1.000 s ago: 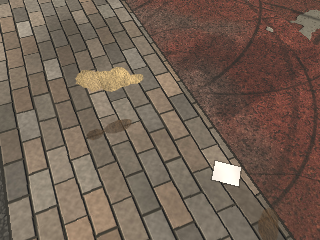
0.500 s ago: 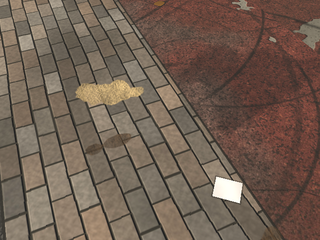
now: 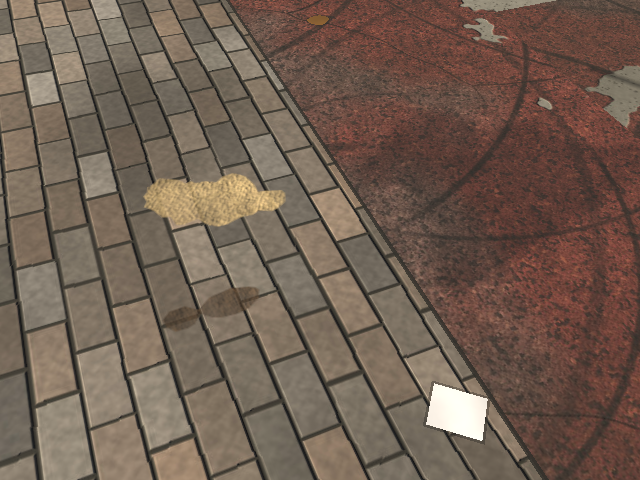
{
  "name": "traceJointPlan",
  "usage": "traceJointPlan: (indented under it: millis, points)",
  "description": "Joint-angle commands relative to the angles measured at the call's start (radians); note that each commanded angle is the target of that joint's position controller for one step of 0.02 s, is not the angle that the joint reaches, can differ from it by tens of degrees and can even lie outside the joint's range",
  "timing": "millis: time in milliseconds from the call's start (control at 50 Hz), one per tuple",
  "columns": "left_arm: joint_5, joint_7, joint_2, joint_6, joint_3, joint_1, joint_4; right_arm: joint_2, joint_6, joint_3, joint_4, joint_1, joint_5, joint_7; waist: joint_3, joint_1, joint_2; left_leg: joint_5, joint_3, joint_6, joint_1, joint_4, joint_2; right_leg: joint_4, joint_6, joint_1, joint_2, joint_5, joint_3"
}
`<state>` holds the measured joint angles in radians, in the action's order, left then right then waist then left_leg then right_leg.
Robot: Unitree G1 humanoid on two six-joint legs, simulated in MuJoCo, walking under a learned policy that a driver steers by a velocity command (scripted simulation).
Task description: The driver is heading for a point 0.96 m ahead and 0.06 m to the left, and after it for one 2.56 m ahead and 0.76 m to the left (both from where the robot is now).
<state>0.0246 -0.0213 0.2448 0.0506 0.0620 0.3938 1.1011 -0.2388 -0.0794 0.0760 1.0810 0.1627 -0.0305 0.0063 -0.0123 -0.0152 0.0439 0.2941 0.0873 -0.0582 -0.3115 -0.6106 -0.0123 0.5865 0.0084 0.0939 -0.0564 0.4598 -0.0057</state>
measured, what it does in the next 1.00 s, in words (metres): walks ahead: right foot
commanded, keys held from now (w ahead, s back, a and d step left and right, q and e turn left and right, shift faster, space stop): w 1.00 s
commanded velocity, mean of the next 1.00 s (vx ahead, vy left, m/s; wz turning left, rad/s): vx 0.46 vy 0.00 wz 0.00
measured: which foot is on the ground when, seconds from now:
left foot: down 0.00-0.50, up 0.52-1.00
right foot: up 0.00-0.48, down 0.50-1.00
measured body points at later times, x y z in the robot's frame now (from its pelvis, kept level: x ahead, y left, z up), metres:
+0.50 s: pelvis +0.25 -0.02 -0.01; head +0.29 -0.02 +0.44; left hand +0.48 +0.20 -0.10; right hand +0.15 -0.27 -0.15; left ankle +0.02 +0.10 -0.72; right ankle +0.40 -0.12 -0.73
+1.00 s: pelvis +0.54 -0.01 +0.01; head +0.56 +0.00 +0.46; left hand +0.49 +0.26 -0.13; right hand +0.74 -0.23 -0.09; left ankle +0.71 +0.13 -0.70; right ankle +0.40 -0.12 -0.72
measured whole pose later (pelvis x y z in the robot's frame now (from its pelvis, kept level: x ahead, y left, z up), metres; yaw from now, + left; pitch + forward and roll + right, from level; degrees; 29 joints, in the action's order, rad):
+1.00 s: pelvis +0.54 -0.01 +0.01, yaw +1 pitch +2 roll -2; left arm 0.02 -0.01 0.24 0.08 0.06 0.38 1.04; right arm -0.23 -0.09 0.05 0.88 0.01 -0.02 0.03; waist 0.00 -0.07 -0.03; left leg -0.01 0.01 -0.04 -0.59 -0.53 -0.08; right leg 0.23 -0.02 -0.07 0.04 0.34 -0.06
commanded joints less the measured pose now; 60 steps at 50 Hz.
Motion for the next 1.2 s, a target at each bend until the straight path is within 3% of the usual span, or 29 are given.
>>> traceJointPlan:
  millis: [20,40,80,120,160,280,400,440,480,500,520,540,560,580,600,640,680,760,840,940,1000,1040,1060,1080,1100,1120,1140,1160,1200]
  points:
    - [0.003,0.000,0.018,0.043,-0.008,-0.141,-0.144,-0.208,-0.018,0.040,0.076,0.410,0.021,0.009,0.110,0.167,-0.382,0.164,-0.819,-0.239,0.541,0.448,-0.379,0.579,-0.028,0.621,0.120,0.107,0.035]
    - [0.030,0.005,0.062,0.055,0.004,-0.161,-0.150,-0.155,-0.033,0.016,0.050,0.297,0.022,0.009,0.018,0.111,-0.239,0.263,-0.775,-0.229,0.471,0.438,-0.394,0.711,-0.058,0.719,0.040,0.064,0.107]
    - [0.027,0.011,0.079,0.066,0.012,-0.174,-0.144,-0.092,-0.043,-0.011,-0.005,0.147,0.024,0.019,-0.067,0.056,-0.120,0.168,-0.522,-0.155,0.333,0.451,-0.307,0.679,-0.100,0.719,-0.048,-0.145,0.082]
    - [0.008,0.012,0.088,0.056,0.027,-0.163,-0.135,-0.062,-0.038,-0.026,-0.014,0.136,0.031,0.019,-0.075,0.029,-0.123,-0.037,-0.341,-0.111,0.257,0.470,-0.232,0.568,-0.094,0.628,-0.087,-0.246,0.063]
    - [0.003,0.017,0.064,0.042,0.027,-0.181,-0.139,-0.071,-0.032,-0.029,-0.001,0.199,0.035,0.008,-0.071,0.032,-0.120,-0.201,-0.259,-0.113,0.259,0.480,-0.205,0.501,-0.069,0.621,-0.086,-0.293,0.029]
    - [-0.001,0.031,0.024,0.037,0.008,-0.427,-0.235,-0.113,-0.019,-0.024,-0.014,0.260,0.035,-0.024,-0.111,0.072,-0.107,-0.319,-0.154,-0.121,0.244,0.528,-0.187,0.141,-0.021,0.632,-0.050,-0.494,-0.018]
    - [0.008,0.067,0.038,0.052,-0.004,-0.560,-0.296,-0.118,-0.004,-0.008,0.002,0.330,0.018,-0.028,-0.142,0.079,-0.113,-0.413,-0.111,-0.113,0.392,0.480,-0.244,-0.038,-0.070,0.603,-0.014,-0.487,-0.029]
    - [0.008,0.073,0.077,0.057,0.011,-0.503,-0.294,-0.143,0.003,0.003,-0.009,0.304,0.019,-0.029,-0.081,0.027,-0.144,-0.678,-0.097,-0.093,0.444,0.382,-0.258,-0.056,-0.101,0.485,0.027,-0.423,-0.051]
    - [0.008,0.064,0.154,0.053,0.052,-0.243,-0.223,-0.150,0.018,0.005,-0.022,0.272,0.025,-0.029,0.088,-0.110,-0.175,-0.967,-0.051,-0.055,0.404,0.075,-0.211,-0.053,-0.150,0.137,0.097,-0.393,-0.095]
    - [-0.001,0.054,0.210,0.049,0.072,-0.055,-0.178,-0.126,0.019,-0.008,-0.045,0.264,0.035,-0.026,0.217,-0.178,-0.124,-0.738,-0.036,-0.025,0.171,-0.218,-0.168,-0.013,-0.204,-0.192,-0.038,-0.366,0.064]
    - [-0.022,0.053,0.289,0.046,0.086,0.055,-0.148,0.027,-0.003,-0.048,-0.059,0.397,0.029,-0.011,0.396,-0.096,0.153,-0.047,-0.064,0.042,-0.220,-0.631,0.040,-0.138,-0.378,-0.536,-0.310,-0.095,0.603]
    - [-0.020,0.054,0.209,0.046,0.059,0.041,-0.146,-0.025,-0.037,-0.038,-0.049,0.343,0.004,-0.002,0.418,-0.121,0.147,0.253,-0.231,0.019,-0.336,-0.779,0.061,-0.303,-0.369,-0.529,-0.330,-0.016,0.808]
    - [-0.010,0.054,0.162,0.052,0.044,-0.067,-0.157,-0.095,-0.054,-0.017,-0.092,0.232,-0.023,0.000,0.240,-0.098,0.124,0.204,-0.212,0.000,-0.435,-0.823,-0.001,-0.316,-0.309,-0.392,-0.297,-0.051,0.642]
    - [-0.010,0.054,0.121,0.059,0.029,-0.167,-0.183,-0.113,-0.062,-0.015,-0.111,0.165,-0.023,-0.008,0.144,-0.064,0.027,0.103,-0.184,-0.010,-0.408,-0.778,-0.061,-0.337,-0.276,-0.211,-0.263,-0.163,0.488]
    - [-0.022,0.059,0.092,0.066,0.020,-0.229,-0.189,-0.112,-0.057,-0.005,-0.113,0.139,-0.007,-0.018,0.086,-0.025,-0.025,0.031,-0.169,-0.011,-0.351,-0.709,-0.103,-0.362,-0.254,-0.054,-0.229,-0.264,0.379]
    - [-0.035,0.067,0.052,0.073,0.007,-0.256,-0.176,-0.071,-0.024,0.000,-0.103,0.192,0.005,-0.026,0.057,0.037,0.014,-0.018,-0.174,-0.014,-0.234,-0.625,-0.147,-0.414,-0.237,0.103,-0.171,-0.323,0.255]
    - [-0.030,0.058,0.075,0.073,0.009,-0.219,-0.156,-0.050,-0.004,0.000,-0.113,0.185,0.008,-0.030,0.019,0.050,0.024,-0.034,-0.158,0.000,-0.239,-0.553,-0.160,-0.459,-0.252,0.166,-0.157,-0.348,0.195]
    - [-0.029,0.025,0.124,0.068,0.017,-0.135,-0.136,-0.075,-0.001,0.008,-0.177,0.016,0.026,-0.029,-0.035,0.018,-0.001,-0.242,-0.146,0.044,-0.389,-0.320,-0.168,-0.496,-0.250,0.116,-0.153,-0.398,0.146]
    - [-0.017,0.013,0.136,0.060,0.017,-0.064,-0.124,-0.051,-0.012,-0.003,-0.214,-0.126,0.020,-0.012,-0.050,-0.026,0.004,-0.414,-0.096,0.050,-0.352,-0.070,-0.117,-0.494,-0.212,0.069,-0.120,-0.428,0.068]
    - [-0.007,0.010,0.147,0.038,0.025,0.025,-0.087,-0.056,-0.021,-0.015,-0.265,-0.255,0.009,0.018,-0.084,-0.062,0.004,-0.350,-0.089,0.030,-0.383,0.066,-0.087,-0.425,-0.205,-0.104,-0.182,-0.455,0.067]
    - [-0.006,0.005,0.170,0.022,0.036,0.001,-0.089,-0.098,-0.030,-0.003,-0.270,-0.202,0.006,0.031,-0.044,-0.008,0.036,-0.234,-0.069,-0.011,-0.276,0.106,-0.051,-0.325,-0.176,-0.175,-0.213,-0.660,0.070]
    - [-0.009,0.006,0.150,0.013,0.028,-0.037,-0.105,-0.176,-0.032,0.039,-0.191,0.062,0.011,0.024,0.119,0.123,0.029,-0.238,-0.028,-0.063,0.100,0.117,0.002,-0.019,-0.130,-0.102,-0.135,-0.910,0.002]
    - [-0.028,0.006,0.112,0.014,0.010,-0.018,-0.130,-0.258,-0.029,0.061,-0.154,0.249,0.025,0.014,0.279,0.169,-0.097,-0.238,-0.260,-0.130,0.417,0.093,-0.196,0.315,-0.093,0.116,-0.068,-0.622,-0.048]
    - [-0.022,0.020,-0.026,0.038,-0.027,0.105,-0.128,-0.301,-0.025,0.067,-0.129,0.292,0.025,0.023,0.391,0.090,-0.367,-0.022,-0.751,-0.285,0.719,0.238,-0.391,0.634,-0.037,0.510,0.125,0.065,0.002]
    - [0.003,0.023,0.086,0.062,-0.003,0.028,-0.124,-0.200,-0.028,0.037,-0.140,0.271,0.020,0.024,0.352,0.127,-0.255,0.070,-0.787,-0.241,0.696,0.305,-0.361,0.748,-0.060,0.622,0.078,0.112,0.134]
    - [0.024,0.025,0.134,0.077,0.010,-0.070,-0.157,-0.159,-0.031,0.025,-0.158,0.182,0.018,0.020,0.218,0.115,-0.209,0.010,-0.632,-0.197,0.573,0.315,-0.333,0.758,-0.077,0.684,0.028,0.022,0.113]
    - [0.020,0.018,0.132,0.080,0.010,-0.119,-0.167,-0.139,-0.033,0.015,-0.179,0.098,0.025,0.020,0.145,0.083,-0.116,-0.114,-0.515,-0.178,0.423,0.337,-0.301,0.717,-0.078,0.645,-0.027,-0.074,0.085]
    - [0.004,0.011,0.126,0.075,0.018,-0.142,-0.168,-0.114,-0.035,0.009,-0.183,0.051,0.035,0.023,0.091,0.055,-0.089,-0.201,-0.433,-0.173,0.298,0.365,-0.271,0.658,-0.074,0.601,-0.059,-0.132,0.078]
    - [-0.001,0.010,0.088,0.048,0.020,-0.103,-0.161,-0.080,-0.038,-0.002,-0.172,0.041,0.044,0.027,0.071,0.007,-0.120,-0.249,-0.343,-0.166,0.191,0.420,-0.228,0.589,-0.071,0.508,-0.092,-0.182,0.082]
